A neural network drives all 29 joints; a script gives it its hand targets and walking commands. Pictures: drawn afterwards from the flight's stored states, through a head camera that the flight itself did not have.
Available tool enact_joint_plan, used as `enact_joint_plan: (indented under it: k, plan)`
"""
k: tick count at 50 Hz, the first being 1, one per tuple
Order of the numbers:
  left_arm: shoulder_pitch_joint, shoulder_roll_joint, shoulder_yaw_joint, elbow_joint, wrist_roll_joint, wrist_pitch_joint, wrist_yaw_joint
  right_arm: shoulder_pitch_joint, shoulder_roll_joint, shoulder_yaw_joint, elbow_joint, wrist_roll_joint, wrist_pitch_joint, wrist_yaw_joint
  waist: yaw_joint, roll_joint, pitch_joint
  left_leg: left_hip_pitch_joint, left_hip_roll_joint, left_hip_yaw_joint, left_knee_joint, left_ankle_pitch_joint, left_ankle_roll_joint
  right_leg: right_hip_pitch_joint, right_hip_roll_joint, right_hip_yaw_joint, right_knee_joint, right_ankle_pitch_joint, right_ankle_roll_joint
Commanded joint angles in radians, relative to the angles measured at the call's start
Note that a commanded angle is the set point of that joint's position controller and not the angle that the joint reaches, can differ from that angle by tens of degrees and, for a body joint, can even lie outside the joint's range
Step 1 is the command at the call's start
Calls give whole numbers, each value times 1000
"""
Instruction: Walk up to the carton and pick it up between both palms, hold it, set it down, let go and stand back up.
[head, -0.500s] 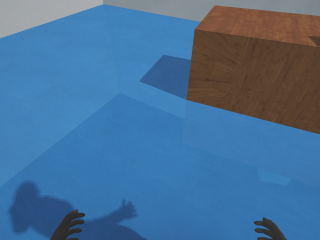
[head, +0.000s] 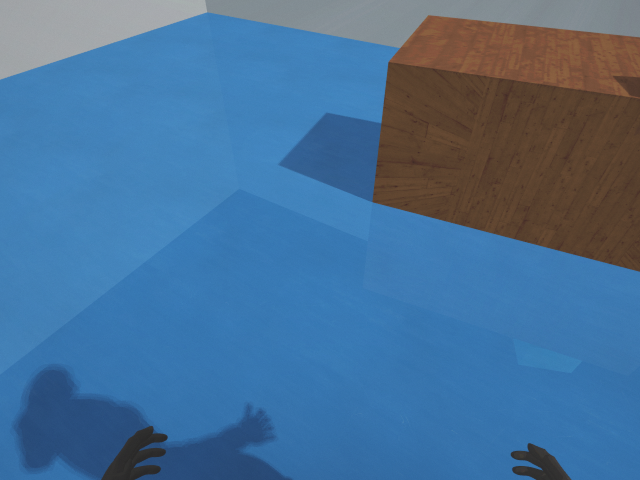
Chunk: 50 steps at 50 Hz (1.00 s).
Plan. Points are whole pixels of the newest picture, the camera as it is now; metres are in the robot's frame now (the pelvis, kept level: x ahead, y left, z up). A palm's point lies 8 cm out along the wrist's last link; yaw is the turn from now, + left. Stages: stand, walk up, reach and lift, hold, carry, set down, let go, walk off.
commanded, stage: stand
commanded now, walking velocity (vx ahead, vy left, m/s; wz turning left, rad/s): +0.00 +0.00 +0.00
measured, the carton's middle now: out of the picture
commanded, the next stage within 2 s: none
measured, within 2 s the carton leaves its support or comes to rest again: neither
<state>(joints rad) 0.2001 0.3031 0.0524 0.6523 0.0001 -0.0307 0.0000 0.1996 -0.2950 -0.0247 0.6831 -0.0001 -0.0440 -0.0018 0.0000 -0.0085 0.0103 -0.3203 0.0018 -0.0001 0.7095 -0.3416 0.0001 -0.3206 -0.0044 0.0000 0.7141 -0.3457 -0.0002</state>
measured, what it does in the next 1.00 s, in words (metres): stands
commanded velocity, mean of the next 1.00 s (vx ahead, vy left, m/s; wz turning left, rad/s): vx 0.00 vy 0.00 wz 0.00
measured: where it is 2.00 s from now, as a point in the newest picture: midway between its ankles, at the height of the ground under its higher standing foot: outside the picture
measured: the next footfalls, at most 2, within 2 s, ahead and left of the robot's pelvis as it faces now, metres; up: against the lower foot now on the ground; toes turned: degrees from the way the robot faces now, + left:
none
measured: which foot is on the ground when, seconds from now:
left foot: down 0.00-1.00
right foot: down 0.00-1.00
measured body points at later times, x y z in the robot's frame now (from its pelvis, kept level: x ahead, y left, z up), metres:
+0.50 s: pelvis +0.00 +0.00 +0.00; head -0.01 +0.00 +0.45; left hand +0.15 +0.28 -0.08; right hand +0.15 -0.27 -0.08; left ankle +0.03 +0.12 -0.72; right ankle +0.03 -0.12 -0.72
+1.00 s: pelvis +0.00 +0.00 +0.00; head -0.02 +0.00 +0.45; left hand +0.15 +0.28 -0.08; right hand +0.15 -0.27 -0.08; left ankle +0.03 +0.12 -0.72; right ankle +0.03 -0.12 -0.72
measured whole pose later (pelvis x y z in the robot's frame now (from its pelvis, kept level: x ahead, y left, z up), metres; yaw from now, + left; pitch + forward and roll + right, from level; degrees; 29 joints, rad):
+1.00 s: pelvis +0.00 +0.00 +0.00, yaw +0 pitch -3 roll +0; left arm 0.20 0.31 0.05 0.68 0.00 -0.03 0.00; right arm 0.20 -0.30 -0.02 0.71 0.00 -0.04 0.00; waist 0.00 -0.01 0.01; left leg -0.32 0.00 0.00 0.71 -0.34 0.00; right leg -0.32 0.00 0.00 0.71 -0.34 0.00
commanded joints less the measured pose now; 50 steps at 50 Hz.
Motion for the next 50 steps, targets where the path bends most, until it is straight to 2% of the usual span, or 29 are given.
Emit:
enact_joint_plan:
  k: [1, 2, 3, 4, 8, 10, 12, 17, 21, 22, 24, 30, 37, 38, 50]
  plan:
    - [-50, 226, 53, -9, 19, -33, -1, -65, -248, -59, 3, -26, -33, -4, 8, 33, -12, 3, 89, -112, -194, 100, 73, 21, -83, 117, -170, 115, -77]
    - [-50, 224, 47, -5, 23, -32, -1, -65, -247, -59, 5, -26, -31, -4, 4, 12, 4, -13, 97, -130, -203, 91, 73, 23, -81, 109, -168, 114, -76]
    - [-50, 224, 47, -9, 21, -32, -1, -74, -243, -59, -1, -25, -32, -1, 12, 21, 7, -12, 96, -114, -197, 106, 70, 24, -79, 105, -164, 121, -75]
    - [-48, 217, 48, -5, 21, -32, 0, -69, -252, -60, 5, -23, -34, -4, 13, 7, -16, -6, 96, -121, -190, 114, 72, 38, -83, 107, -166, 145, -80]
    - [-47, 229, 49, 2, 20, -31, -1, -60, -249, -60, 9, -26, -31, -3, 4, 14, 1, 4, 92, -116, -190, 103, 71, 11, -86, 122, -175, 122, -78]
    - [-46, 233, 48, 5, 22, -29, 1, -56, -253, -59, 11, -25, -31, -6, 2, 0, 3, 7, 92, -114, -193, 110, 69, 16, -87, 118, -174, 134, -77]
    - [-60, 228, 49, 3, 22, -30, -1, -71, -243, -57, 10, -26, -30, -6, 7, 17, -9, 15, 92, -115, -191, 121, 70, 14, -83, 111, -172, 140, -76]
    - [-55, 229, 48, 8, 21, -33, -2, -67, -244, -60, 13, -24, -33, -1, 6, 1, -8, 6, 89, -113, -192, 115, 68, 31, -84, 110, -173, 144, -77]
    - [-49, 236, 50, 9, 20, -31, 1, -65, -251, -59, 15, -19, -32, -3, 4, 19, -15, 14, 89, -108, -185, 134, 66, 34, -83, 114, -175, 172, -76]
    - [-64, 242, 53, 11, 24, -32, 2, -69, -241, -56, 17, -20, -31, -3, 0, -1, -10, 6, 85, -99, -180, 140, 63, 28, -89, 120, -180, 157, -77]
    - [-59, 243, 53, 14, 23, -30, 2, -57, -244, -58, 20, -23, -31, -4, -6, 1, -13, 21, 85, -98, -182, 131, 61, 27, -89, 119, -184, 152, -77]
    - [-60, 224, 44, 13, 15, -32, -4, -83, -259, -60, 18, -20, -31, -2, 12, 16, -4, -3, 91, -115, -195, 113, 67, 27, -85, 113, -184, 135, -74]
    - [-62, 244, 50, 23, 22, -32, 2, -67, -244, -57, 22, -21, -28, -1, -2, 1, -6, 14, 91, -107, -188, 118, 67, 20, -91, 122, -190, 142, -74]
    - [-64, 234, 48, 17, 17, -32, -1, -71, -254, -57, 26, -21, -26, -1, 6, 6, -5, 14, 92, -108, -190, 119, 66, 20, -91, 122, -187, 142, -75]
    - [-59, 239, 49, 26, 20, -31, 2, -72, -247, -55, 31, -20, -27, -3, 2, 10, 0, 4, 90, -115, -196, 109, 67, 30, -87, 122, -190, 127, -74]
